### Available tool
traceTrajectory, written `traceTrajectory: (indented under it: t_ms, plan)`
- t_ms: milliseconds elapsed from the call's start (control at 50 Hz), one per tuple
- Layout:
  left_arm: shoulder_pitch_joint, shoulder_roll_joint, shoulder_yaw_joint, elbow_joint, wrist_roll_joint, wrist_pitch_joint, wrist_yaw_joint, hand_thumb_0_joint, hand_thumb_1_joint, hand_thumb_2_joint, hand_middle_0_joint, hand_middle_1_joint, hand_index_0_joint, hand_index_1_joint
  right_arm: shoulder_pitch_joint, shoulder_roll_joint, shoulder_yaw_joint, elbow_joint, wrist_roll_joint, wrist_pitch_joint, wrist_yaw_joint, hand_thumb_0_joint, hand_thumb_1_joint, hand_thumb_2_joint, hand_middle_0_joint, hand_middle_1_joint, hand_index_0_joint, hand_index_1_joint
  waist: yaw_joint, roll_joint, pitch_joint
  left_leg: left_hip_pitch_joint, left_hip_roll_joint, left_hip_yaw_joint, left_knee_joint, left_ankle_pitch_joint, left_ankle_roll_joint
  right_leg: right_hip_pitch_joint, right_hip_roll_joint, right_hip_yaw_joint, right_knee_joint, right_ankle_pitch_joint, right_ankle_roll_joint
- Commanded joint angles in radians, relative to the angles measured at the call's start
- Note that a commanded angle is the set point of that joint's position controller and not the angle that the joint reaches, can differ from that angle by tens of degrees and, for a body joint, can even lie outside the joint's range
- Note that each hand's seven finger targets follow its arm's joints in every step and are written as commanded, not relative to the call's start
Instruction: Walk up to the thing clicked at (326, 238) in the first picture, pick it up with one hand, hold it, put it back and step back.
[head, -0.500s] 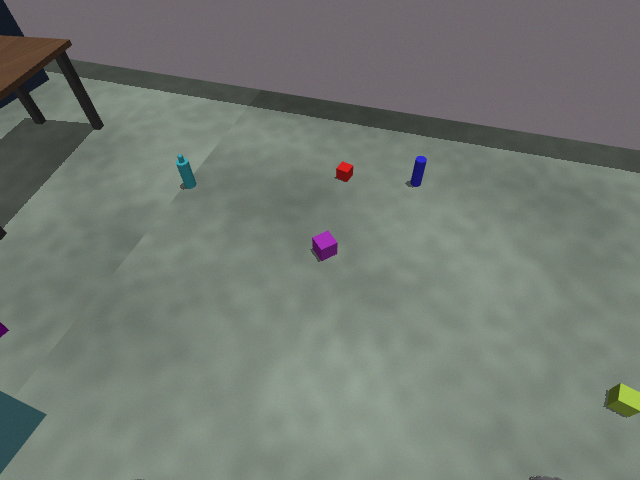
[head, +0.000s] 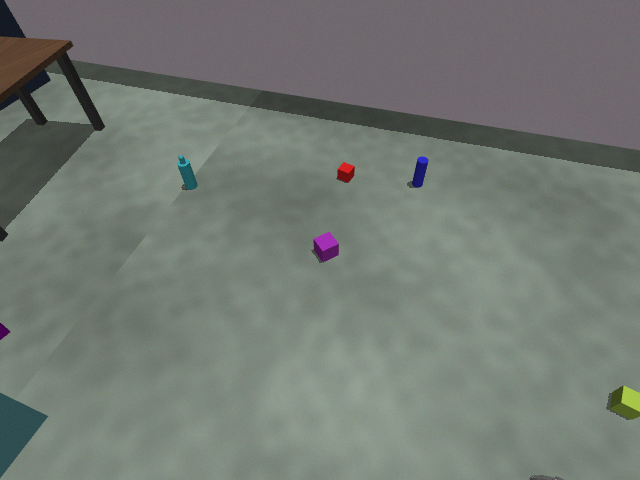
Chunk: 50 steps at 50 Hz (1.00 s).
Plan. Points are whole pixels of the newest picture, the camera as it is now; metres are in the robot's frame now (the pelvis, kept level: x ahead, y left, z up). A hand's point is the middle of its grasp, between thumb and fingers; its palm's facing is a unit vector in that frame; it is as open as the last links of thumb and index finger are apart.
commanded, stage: stand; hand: left
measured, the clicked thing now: (326, 247) +1.02 +0.01 -0.75
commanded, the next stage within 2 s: walk up in 0.62 s
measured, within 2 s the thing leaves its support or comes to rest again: neither
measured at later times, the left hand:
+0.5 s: hand out of the picture +0.07 +0.25 -0.16, palm faces -0.01 -0.94 -0.34, open 7.4 cm
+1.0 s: hand (187, 468) +0.15 +0.22 -0.15, palm faces -0.09 -0.89 -0.44, open 7.4 cm
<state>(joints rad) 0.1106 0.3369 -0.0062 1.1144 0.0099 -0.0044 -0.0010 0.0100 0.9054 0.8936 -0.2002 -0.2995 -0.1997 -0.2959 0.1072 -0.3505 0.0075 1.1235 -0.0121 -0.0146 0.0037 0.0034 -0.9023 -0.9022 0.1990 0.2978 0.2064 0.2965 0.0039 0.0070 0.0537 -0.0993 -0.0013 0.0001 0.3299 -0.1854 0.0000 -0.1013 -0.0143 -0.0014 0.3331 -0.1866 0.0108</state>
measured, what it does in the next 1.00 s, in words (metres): walks ahead: right foot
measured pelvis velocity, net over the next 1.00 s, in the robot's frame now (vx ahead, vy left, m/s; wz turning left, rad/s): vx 0.08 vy -0.08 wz -0.10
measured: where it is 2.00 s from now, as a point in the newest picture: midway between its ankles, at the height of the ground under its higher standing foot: (361, 383)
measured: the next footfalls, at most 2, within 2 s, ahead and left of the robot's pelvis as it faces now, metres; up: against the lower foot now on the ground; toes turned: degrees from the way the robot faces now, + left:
right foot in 0.92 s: +0.17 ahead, -0.22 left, +0.00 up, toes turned -9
left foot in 1.32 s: +0.34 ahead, +0.03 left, +0.00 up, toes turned -5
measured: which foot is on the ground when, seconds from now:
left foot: down 0.00-0.94, up 0.96-1.00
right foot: down 0.00-0.68, up 0.70-0.90, down 0.92-1.00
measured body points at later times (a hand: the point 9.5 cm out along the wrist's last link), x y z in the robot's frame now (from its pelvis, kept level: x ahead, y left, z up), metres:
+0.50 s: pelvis +0.00 +0.00 +0.00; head +0.01 -0.01 +0.45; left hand +0.07 +0.30 -0.13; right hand +0.08 -0.30 -0.13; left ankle +0.00 +0.12 -0.75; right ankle +0.00 -0.13 -0.75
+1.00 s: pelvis +0.08 -0.08 -0.03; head +0.08 -0.10 +0.42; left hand +0.16 +0.26 -0.13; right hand +0.08 -0.43 -0.16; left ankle +0.01 +0.09 -0.72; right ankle +0.13 -0.22 -0.75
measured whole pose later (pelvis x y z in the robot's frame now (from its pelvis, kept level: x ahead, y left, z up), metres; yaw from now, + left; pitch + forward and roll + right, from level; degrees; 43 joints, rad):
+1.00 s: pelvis +0.08 -0.08 -0.03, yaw -6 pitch -5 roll -1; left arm 0.28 0.42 0.10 0.95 0.04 -0.04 -0.06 0.01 0.91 0.89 -0.20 -0.30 -0.20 -0.30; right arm 0.27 -0.47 -0.09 1.00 -0.05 0.00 0.04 0.01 -0.90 -0.90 0.20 0.30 0.21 0.30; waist 0.00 0.07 0.08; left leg -0.18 0.10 -0.01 0.91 -0.54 0.03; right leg -0.34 -0.03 -0.04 0.68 -0.26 0.01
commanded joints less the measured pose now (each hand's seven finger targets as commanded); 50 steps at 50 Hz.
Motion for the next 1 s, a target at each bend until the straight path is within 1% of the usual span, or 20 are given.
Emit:
traceTrajectory:
  t_ms: [0, 100, 220, 360, 580, 600, 620, 640, 660, 680, 700, 740, 820, 860, 880, 900, 920, 940, 960, 980]
  plan:
    - [-0.039, 0.206, 0.039, -0.059, -0.002, -0.024, 0.012, 0.000, 0.900, 0.900, -0.200, -0.300, -0.200, -0.300, -0.043, -0.210, -0.045, -0.059, 0.005, -0.019, -0.015, 0.000, -0.900, -0.900, 0.200, 0.300, 0.200, 0.300, 0.002, -0.008, -0.063, -0.002, 0.128, -0.102, -0.055, 0.154, 0.026, 0.004, -0.110, 0.083, -0.044, 0.133, -0.034]
    - [-0.043, 0.220, 0.045, -0.057, -0.001, -0.024, 0.011, 0.000, 0.900, 0.900, -0.200, -0.300, -0.200, -0.300, -0.033, -0.204, -0.043, -0.060, 0.003, -0.017, -0.013, 0.000, -0.900, -0.900, 0.200, 0.300, 0.200, 0.300, -0.005, -0.020, -0.043, -0.020, 0.123, -0.104, -0.069, 0.087, 0.025, -0.006, -0.111, 0.088, -0.060, 0.087, -0.034]
    - [-0.041, 0.220, 0.045, -0.062, 0.000, -0.028, 0.011, 0.000, 0.900, 0.900, -0.200, -0.300, -0.200, -0.300, -0.043, -0.205, -0.044, -0.065, 0.004, -0.019, -0.012, 0.000, -0.900, -0.900, 0.200, 0.300, 0.200, 0.300, -0.003, -0.008, -0.092, 0.010, 0.126, -0.104, -0.052, 0.152, 0.027, 0.017, -0.117, 0.088, -0.049, 0.142, -0.038]
    - [-0.041, 0.226, 0.047, -0.057, -0.001, -0.027, 0.012, 0.000, 0.900, 0.900, -0.200, -0.300, -0.200, -0.300, -0.030, -0.202, -0.043, -0.061, 0.004, -0.016, -0.014, 0.000, -0.900, -0.900, 0.200, 0.300, 0.200, 0.300, -0.006, -0.022, -0.063, -0.005, 0.123, -0.104, -0.059, 0.119, 0.024, 0.004, -0.117, 0.089, -0.057, 0.116, -0.036]
    - [-0.032, 0.222, 0.045, -0.062, -0.001, -0.029, 0.012, 0.000, 0.900, 0.900, -0.200, -0.300, -0.200, -0.300, -0.034, -0.206, -0.042, -0.066, 0.004, -0.018, -0.013, 0.000, -0.900, -0.900, 0.200, 0.300, 0.200, 0.300, -0.003, -0.004, -0.080, 0.013, 0.126, -0.101, -0.050, 0.177, 0.023, 0.018, -0.117, 0.084, -0.052, 0.174, -0.036]
    - [0.041, 0.296, 0.105, -0.131, 0.022, -0.029, -0.017, 0.000, 0.900, 0.900, -0.200, -0.300, -0.200, -0.300, 0.045, -0.306, -0.107, -0.120, -0.019, -0.040, -0.001, 0.000, -0.900, -0.900, 0.200, 0.300, 0.200, 0.300, -0.022, -0.026, -0.163, 0.102, 0.102, -0.090, 0.038, -0.309, 0.090, -0.055, -0.052, 0.103, 0.031, -0.268, -0.070]
    - [0.013, 0.286, 0.107, -0.131, 0.029, -0.024, -0.027, 0.000, 0.900, 0.900, -0.200, -0.300, -0.200, -0.300, 0.098, -0.319, -0.120, -0.100, -0.026, -0.046, 0.004, 0.000, -0.900, -0.900, 0.200, 0.300, 0.200, 0.300, -0.051, 0.012, -0.096, 0.141, 0.140, -0.154, 0.000, -0.497, 0.122, -0.248, -0.045, 0.099, 0.099, -0.429, -0.077]
    - [-0.048, 0.255, 0.104, -0.154, 0.031, -0.018, -0.036, 0.000, 0.900, 0.900, -0.200, -0.300, -0.200, -0.300, 0.145, -0.342, -0.134, -0.089, -0.029, -0.047, 0.004, 0.000, -0.900, -0.900, 0.200, 0.300, 0.200, 0.300, -0.090, 0.081, -0.016, 0.199, 0.217, -0.263, -0.091, -0.627, 0.162, -0.446, 0.000, 0.033, 0.221, -0.419, -0.058]
    - [-0.087, 0.247, 0.107, -0.182, 0.034, -0.013, -0.044, 0.000, 0.900, 0.900, -0.200, -0.300, -0.200, -0.300, 0.163, -0.366, -0.149, -0.101, -0.029, -0.051, 0.004, 0.000, -0.900, -0.900, 0.200, 0.300, 0.200, 0.300, -0.114, 0.151, 0.057, 0.158, 0.363, -0.409, -0.208, -0.655, 0.231, -0.553, 0.008, 0.010, 0.450, -0.331, -0.039]
    - [-0.091, 0.264, 0.114, -0.204, 0.035, -0.017, -0.044, 0.000, 0.900, 0.900, -0.200, -0.300, -0.200, -0.300, 0.149, -0.385, -0.158, -0.127, -0.031, -0.060, 0.003, 0.000, -0.900, -0.900, 0.200, 0.300, 0.200, 0.300, -0.103, 0.103, 0.115, 0.085, 0.440, -0.471, -0.235, -0.600, 0.270, -0.594, -0.037, 0.083, 0.532, -0.311, -0.039]
    - [-0.065, 0.267, 0.115, -0.212, 0.031, -0.023, -0.049, 0.000, 0.900, 0.900, -0.200, -0.300, -0.200, -0.300, 0.108, -0.385, -0.161, -0.145, -0.030, -0.069, 0.000, 0.000, -0.900, -0.900, 0.200, 0.300, 0.200, 0.300, -0.073, 0.078, 0.134, 0.064, 0.458, -0.475, -0.239, -0.524, 0.280, -0.582, -0.080, 0.127, 0.556, -0.279, -0.043]
    - [-0.022, 0.265, 0.116, -0.220, 0.021, -0.033, -0.066, 0.000, 0.900, 0.900, -0.200, -0.300, -0.200, -0.300, 0.080, -0.323, -0.144, -0.178, -0.031, -0.077, 0.003, 0.000, -0.900, -0.900, 0.200, 0.300, 0.200, 0.300, -0.041, 0.040, 0.098, 0.093, 0.370, -0.330, -0.201, -0.378, 0.242, -0.546, -0.097, 0.120, 0.504, -0.241, -0.037]
    - [0.116, 0.246, 0.125, -0.209, 0.017, -0.032, -0.094, 0.000, 0.900, 0.900, -0.200, -0.300, -0.200, -0.300, -0.033, -0.328, -0.154, -0.243, -0.042, -0.072, 0.024, 0.000, -0.900, -0.900, 0.200, 0.300, 0.200, 0.300, 0.029, 0.200, 0.026, -0.058, 0.250, -0.069, -0.107, -0.275, 0.165, -0.234, -0.079, 0.008, 0.302, -0.147, -0.031]
    - [0.200, 0.253, 0.139, -0.180, 0.020, -0.035, -0.086, 0.000, 0.900, 0.900, -0.200, -0.300, -0.200, -0.300, -0.046, -0.311, -0.150, -0.261, -0.038, -0.060, 0.028, 0.000, -0.900, -0.900, 0.200, 0.300, 0.200, 0.300, 0.067, 0.140, 0.000, -0.193, 0.190, 0.028, 0.030, -0.306, 0.136, -0.027, -0.029, -0.062, 0.222, 0.014, -0.019]
    - [0.281, 0.275, 0.151, -0.151, 0.022, -0.038, -0.077, 0.000, 0.900, 0.900, -0.200, -0.300, -0.200, -0.300, -0.033, -0.289, -0.144, -0.263, -0.039, -0.051, 0.027, 0.000, -0.900, -0.900, 0.200, 0.300, 0.200, 0.300, 0.094, 0.042, -0.028, -0.272, 0.154, 0.052, 0.175, -0.344, 0.121, 0.104, -0.003, -0.066, 0.218, 0.020, -0.013]
    - [0.388, 0.325, 0.173, -0.127, 0.025, -0.045, -0.062, 0.000, 0.900, 0.900, -0.200, -0.300, -0.200, -0.300, 0.012, -0.244, -0.127, -0.266, -0.038, -0.045, 0.026, 0.000, -0.900, -0.900, 0.200, 0.300, 0.200, 0.300, 0.137, -0.134, -0.086, -0.387, 0.108, 0.085, 0.413, -0.373, 0.102, 0.265, 0.004, -0.011, 0.213, -0.052, -0.025]
    - [0.455, 0.396, 0.195, -0.133, 0.033, -0.049, -0.043, 0.000, 0.900, 0.900, -0.200, -0.300, -0.200, -0.300, 0.042, -0.175, -0.101, -0.283, -0.031, -0.038, 0.030, 0.000, -0.900, -0.900, 0.200, 0.300, 0.200, 0.300, 0.168, -0.383, -0.070, -0.536, 0.003, 0.123, 0.684, -0.482, 0.073, 0.269, -0.112, 0.225, 0.035, -0.382, -0.063]
    - [0.357, 0.433, 0.190, -0.198, 0.035, -0.058, -0.038, 0.000, 0.900, 0.900, -0.200, -0.300, -0.200, -0.300, 0.086, -0.194, -0.104, -0.289, -0.014, -0.023, 0.034, 0.000, -0.900, -0.900, 0.200, 0.300, 0.200, 0.300, 0.106, -0.339, -0.037, -0.564, -0.017, 0.027, 0.823, -0.417, 0.029, 0.107, -0.320, 0.667, -0.208, -0.747, -0.156]
    - [0.246, 0.463, 0.184, -0.240, 0.022, -0.057, -0.042, 0.000, 0.900, 0.900, -0.200, -0.300, -0.200, -0.300, 0.086, -0.291, -0.129, -0.281, -0.019, -0.020, 0.032, 0.000, -0.900, -0.900, 0.200, 0.300, 0.200, 0.300, 0.061, -0.237, 0.056, -0.506, 0.043, -0.034, 0.823, -0.378, 0.021, -0.055, -0.383, 0.772, -0.254, -0.838, -0.240]
    - [0.208, 0.455, 0.178, -0.254, 0.011, -0.057, -0.042, 0.000, 0.900, 0.900, -0.200, -0.300, -0.200, -0.300, 0.069, -0.326, -0.140, -0.273, -0.016, -0.027, 0.035, 0.000, -0.900, -0.900, 0.200, 0.300, 0.200, 0.300, 0.045, -0.192, 0.121, -0.494, 0.088, -0.058, 0.816, -0.336, 0.024, -0.133, -0.367, 0.739, -0.242, -0.752, -0.276]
